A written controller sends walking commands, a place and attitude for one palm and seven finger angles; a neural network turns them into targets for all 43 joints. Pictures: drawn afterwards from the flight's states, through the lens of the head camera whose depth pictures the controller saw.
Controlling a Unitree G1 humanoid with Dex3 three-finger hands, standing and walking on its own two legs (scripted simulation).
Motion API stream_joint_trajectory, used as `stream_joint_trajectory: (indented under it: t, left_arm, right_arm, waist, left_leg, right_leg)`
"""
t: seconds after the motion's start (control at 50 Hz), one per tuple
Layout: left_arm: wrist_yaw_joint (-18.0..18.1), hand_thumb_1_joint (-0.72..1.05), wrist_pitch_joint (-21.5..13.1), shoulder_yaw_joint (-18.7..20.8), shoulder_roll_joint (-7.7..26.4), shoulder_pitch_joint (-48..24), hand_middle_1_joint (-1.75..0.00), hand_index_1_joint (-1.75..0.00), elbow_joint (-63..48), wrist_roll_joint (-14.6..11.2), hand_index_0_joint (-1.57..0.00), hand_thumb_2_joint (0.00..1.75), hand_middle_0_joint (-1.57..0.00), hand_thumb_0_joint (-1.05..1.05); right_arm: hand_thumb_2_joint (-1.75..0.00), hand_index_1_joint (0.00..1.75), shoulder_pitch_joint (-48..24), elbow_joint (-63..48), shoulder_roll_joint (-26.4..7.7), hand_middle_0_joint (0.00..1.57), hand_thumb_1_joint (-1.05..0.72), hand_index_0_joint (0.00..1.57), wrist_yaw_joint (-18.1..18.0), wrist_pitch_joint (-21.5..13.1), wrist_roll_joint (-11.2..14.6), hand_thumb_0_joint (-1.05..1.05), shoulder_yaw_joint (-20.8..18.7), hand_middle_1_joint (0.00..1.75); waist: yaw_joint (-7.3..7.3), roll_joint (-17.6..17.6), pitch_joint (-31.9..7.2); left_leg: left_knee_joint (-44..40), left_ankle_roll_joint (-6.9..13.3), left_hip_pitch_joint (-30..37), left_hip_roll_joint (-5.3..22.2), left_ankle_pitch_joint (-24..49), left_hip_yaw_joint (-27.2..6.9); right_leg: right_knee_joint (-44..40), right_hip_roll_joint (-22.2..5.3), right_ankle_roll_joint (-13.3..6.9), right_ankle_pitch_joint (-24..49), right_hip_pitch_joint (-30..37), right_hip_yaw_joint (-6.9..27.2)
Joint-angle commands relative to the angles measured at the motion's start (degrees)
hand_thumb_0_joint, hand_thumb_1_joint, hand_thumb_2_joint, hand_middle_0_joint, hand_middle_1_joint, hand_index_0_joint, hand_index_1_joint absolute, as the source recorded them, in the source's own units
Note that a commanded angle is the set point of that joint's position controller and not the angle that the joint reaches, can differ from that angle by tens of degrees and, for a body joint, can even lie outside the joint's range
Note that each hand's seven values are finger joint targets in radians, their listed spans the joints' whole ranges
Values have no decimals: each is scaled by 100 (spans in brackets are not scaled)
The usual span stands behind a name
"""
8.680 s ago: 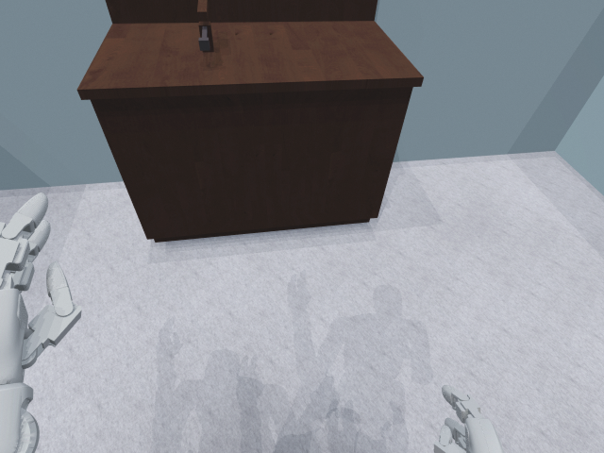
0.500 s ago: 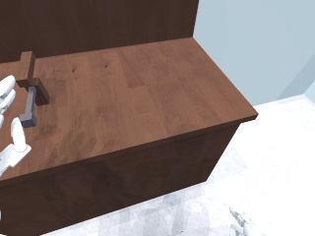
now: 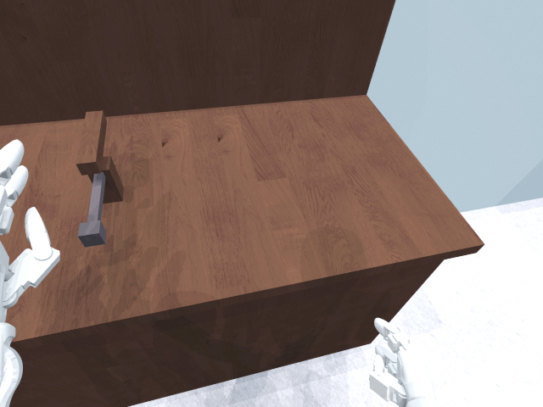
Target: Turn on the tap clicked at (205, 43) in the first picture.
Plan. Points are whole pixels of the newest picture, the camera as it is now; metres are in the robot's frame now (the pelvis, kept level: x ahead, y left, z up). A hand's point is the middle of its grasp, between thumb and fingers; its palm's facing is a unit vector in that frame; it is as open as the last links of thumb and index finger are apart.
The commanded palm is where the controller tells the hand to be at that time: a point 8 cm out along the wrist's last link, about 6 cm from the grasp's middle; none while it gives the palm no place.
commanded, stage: come to a stop and stand still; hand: left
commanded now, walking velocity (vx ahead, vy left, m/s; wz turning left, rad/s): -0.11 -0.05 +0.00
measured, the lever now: (92, 233) +0.32 +0.30 +0.06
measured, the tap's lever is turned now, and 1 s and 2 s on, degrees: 0 0 0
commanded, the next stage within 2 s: look again from close up in 0.38 s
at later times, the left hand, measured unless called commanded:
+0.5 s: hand (52, 235) +0.24 +0.27 +0.18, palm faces +0.36 -0.84 -0.40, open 7.4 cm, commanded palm +0.18 +0.30 +0.18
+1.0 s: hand out of the picture +0.21 +0.32 +0.16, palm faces +0.43 -0.84 -0.34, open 7.4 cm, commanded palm +0.15 +0.33 +0.18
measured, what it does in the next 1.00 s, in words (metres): stands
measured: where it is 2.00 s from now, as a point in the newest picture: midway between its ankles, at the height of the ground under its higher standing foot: outside the picture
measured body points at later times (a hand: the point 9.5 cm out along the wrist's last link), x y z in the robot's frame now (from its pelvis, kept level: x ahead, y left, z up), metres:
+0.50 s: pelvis +0.02 +0.02 +0.00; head +0.05 +0.03 +0.45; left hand +0.22 +0.31 +0.20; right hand +0.17 -0.24 -0.07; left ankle +0.05 +0.12 -0.74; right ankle +0.02 -0.10 -0.74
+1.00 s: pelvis +0.00 +0.05 +0.00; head +0.04 +0.08 +0.45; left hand +0.18 +0.36 +0.18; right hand +0.22 -0.14 -0.06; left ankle +0.05 +0.12 -0.74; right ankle +0.01 -0.10 -0.73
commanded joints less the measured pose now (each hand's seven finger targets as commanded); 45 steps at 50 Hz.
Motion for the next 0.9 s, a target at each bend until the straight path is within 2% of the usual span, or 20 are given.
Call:
stream_joint_trajectory:
  t: [0.0, 0.04, 0.18, 0.2, 0.22, 0.24, 0.26, 0.28, 0.3, 0.32, 0.34, 0.38, 0.42, 0.48, 0.5, 0.58, 0.64, 0.72, 0.8, 0.88]
  left_arm:
    - [37, 90, -320, 394, 826, -228, -30, -30, -1361, -89, -20, 90, -20, 0]
    - [57, 90, -298, 390, 835, -326, -30, -30, -1361, -133, -20, 90, -20, 0]
    - [97, 90, -205, 407, 880, -210, -30, -30, -1211, -170, -20, 90, -20, 0]
    - [153, 90, -1344, 1948, 5833, -5725, -30, -30, -3443, -15, -20, 90, -20, 0]
    - [63, 90, -881, 1685, 2330, -3052, -30, -30, -515, 76, -20, 90, -20, 0]
    - [24, 90, -638, 1146, 1972, -2004, -30, -30, 239, -13, -20, 90, -20, 0]
    - [-19, 90, -676, 1310, 2255, -1768, -30, -30, -39, -95, -20, 90, -20, 0]
    - [-106, 90, -769, 1018, 1918, -1108, -30, -30, -101, -243, -20, 90, -20, 0]
    - [-148, 90, -757, 687, 1404, -534, -30, -30, 70, -308, -20, 90, -20, 0]
    - [-145, 90, -792, 693, 1403, 144, -30, -30, -44, -371, -20, 90, -20, 0]
    - [-148, 90, -837, 538, 1230, 333, -30, -30, -362, -485, -20, 90, -20, 0]
    - [-106, 90, -965, 668, 1329, 371, -30, -30, -503, -561, -20, 90, -20, 0]
    - [-10, 90, -1084, 879, 1518, 242, -30, -30, -594, -542, -20, 90, -20, 0]
    - [-14, 90, -1231, 1030, 1720, -100, -30, -30, -734, -553, -20, 90, -20, 0]
    - [9, 90, -1254, 1112, 1910, -451, -30, -30, -1040, -514, -20, 90, -20, 0]
    - [-45, 90, -1274, 846, 1727, -546, -30, -30, -1231, -462, -20, 90, -20, 0]
    - [-58, 90, -1218, 738, 1575, -311, -30, -30, -1372, -452, -20, 90, -20, 0]
    - [-94, 90, -1155, 679, 1311, 20, -30, -30, -1059, -472, -20, 90, -20, 0]
    - [-133, 90, -1085, 760, 1364, -88, -30, -30, -908, -501, -20, 90, -20, 0]
    - [-212, 90, -1042, 609, 1245, -519, -30, -30, -897, -510, -20, 90, -20, 0]
  right_arm:
    - [-90, 30, -404, -745, -920, 20, -90, 20, -74, -271, 56, 0, -414, 30]
    - [-90, 30, -393, -740, -920, 20, -90, 20, -115, -245, 51, 0, -423, 30]
    - [-90, 30, -520, -748, -936, 20, -90, 20, -209, -132, 79, 0, -412, 30]
    - [-90, 30, 237, -1378, -1382, 20, -90, 20, -699, -15, 532, 0, 596, 30]
    - [-90, 30, 47, -964, -589, 20, -90, 20, -554, -284, 384, 0, -199, 30]
    - [-90, 30, -194, -703, -1108, 20, -90, 20, -352, -282, 80, 0, -246, 30]
    - [-90, 30, -140, -751, -1351, 20, -90, 20, -221, -326, -29, 0, -438, 30]
    - [-90, 30, -27, -793, -1329, 20, -90, 20, -108, -384, -20, 0, -462, 30]
    - [-90, 30, -180, -696, -1284, 20, -90, 20, 17, -400, 49, 0, -452, 30]
    - [-90, 30, 206, -795, -1370, 20, -90, 20, 95, -415, 58, 0, -523, 30]
    - [-90, 30, 160, -832, -1351, 20, -90, 20, 182, -472, 97, 0, -542, 30]
    - [-90, 30, 133, -766, -1355, 20, -90, 20, 240, -595, 148, 0, -593, 30]
    - [-90, 30, 49, -658, -1408, 20, -90, 20, 183, -605, 106, 0, -597, 30]
    - [-90, 30, -27, -533, -1365, 20, -90, 20, 140, -666, 91, 0, -557, 30]
    - [-90, 30, -197, -515, -1387, 20, -90, 20, 109, -650, 123, 0, -547, 30]
    - [-90, 30, -15, -367, -1312, 20, -90, 20, 129, -732, 107, 0, -539, 30]
    - [-90, 30, -31, -374, -1323, 20, -90, 20, 179, -755, 97, 0, -549, 30]
    - [-90, 30, -89, -368, -1303, 20, -90, 20, 220, -698, 61, 0, -556, 30]
    - [-90, 30, -377, -492, -1289, 20, -90, 20, 187, -629, 144, 0, -566, 30]
    - [-90, 30, -310, -583, -1143, 20, -90, 20, 122, -570, 143, 0, -581, 30]
  waist:
    - [-79, 543, -1162]
    - [-87, 518, -1225]
    - [-86, 425, -951]
    - [-470, 1538, -385]
    - [-75, 406, -598]
    - [-48, 230, -578]
    - [9, 124, -788]
    - [21, -50, -945]
    - [18, 248, -1153]
    - [103, 122, -1166]
    - [120, 3, -1076]
    - [115, -266, -899]
    - [67, -62, -816]
    - [-6, 47, -750]
    - [-24, 311, -912]
    - [-20, 901, -1280]
    - [-2, 855, -1351]
    - [-3, 587, -1181]
    - [-51, 597, -997]
    - [-56, 640, -836]
  left_leg:
    - [-423, 30, 511, 495, 1104, -266]
    - [-370, -25, 596, 368, 1123, -208]
    - [-592, 17, 533, 183, 332, -175]
    - [-499, 275, -180, -133, -62, -440]
    - [-297, 251, 258, 553, -168, -498]
    - [-359, 176, 499, 197, -117, -368]
    - [-135, 99, 372, 92, -298, -265]
    - [130, 131, 302, -9, -175, -269]
    - [131, 132, 544, 16, -30, -238]
    - [191, 157, 408, 33, 218, -256]
    - [172, 163, 341, -11, 405, -292]
    - [65, 146, 407, -13, 549, -392]
    - [-282, 140, 466, 78, 673, -499]
    - [-310, 145, 285, 52, 560, -617]
    - [-356, 147, 439, 73, 688, -653]
    - [-293, 165, 635, 159, 1528, -754]
    - [-337, 105, 859, 304, 2210, -891]
    - [-510, 56, 757, 359, 1875, -915]
    - [-768, -31, 643, 332, 1098, -1012]
    - [-1064, -76, 535, 671, 484, -1146]
  right_leg:
    - [-560, -303, 88, 1441, 453, 392]
    - [-614, -373, 69, 1674, 452, 477]
    - [-1004, -405, 75, 948, 353, 568]
    - [-939, -213, 538, 19, 328, 382]
    - [-698, -685, 176, -821, -568, 270]
    - [-924, -469, -21, -495, -548, 488]
    - [-1014, -620, -144, -128, -488, 739]
    - [-973, -832, -225, 270, -348, 941]
    - [-803, -878, -275, 473, -286, 925]
    - [-753, -945, -236, 947, -134, 814]
    - [-689, -981, -203, 1259, -48, 758]
    - [-654, -966, -138, 1263, -211, 635]
    - [-535, -787, -29, 990, -262, 387]
    - [-584, -828, -12, 1007, -122, 475]
    - [-453, -814, -19, 1001, -63, 442]
    - [-279, -800, 14, 1257, 238, 347]
    - [-148, -739, 69, 982, 155, 177]
    - [-253, -718, 77, 654, 47, 82]
    - [-334, -735, 45, 471, -43, 175]
    - [-206, -603, 139, 25, -270, 227]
